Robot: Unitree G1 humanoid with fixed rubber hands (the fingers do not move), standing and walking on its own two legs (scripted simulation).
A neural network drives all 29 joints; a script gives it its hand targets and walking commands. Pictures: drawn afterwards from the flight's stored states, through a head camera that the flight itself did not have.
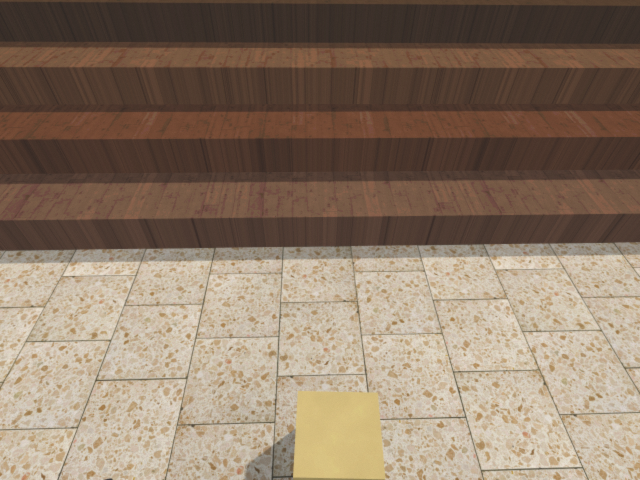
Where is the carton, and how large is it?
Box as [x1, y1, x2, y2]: [293, 391, 384, 479]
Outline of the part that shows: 298,391 293,479 384,479 377,393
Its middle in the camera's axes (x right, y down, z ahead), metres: +0.04 +0.54 +1.04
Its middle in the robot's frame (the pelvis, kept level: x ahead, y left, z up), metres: +0.38 -0.03 -0.66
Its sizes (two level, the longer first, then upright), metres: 0.210 0.200 0.250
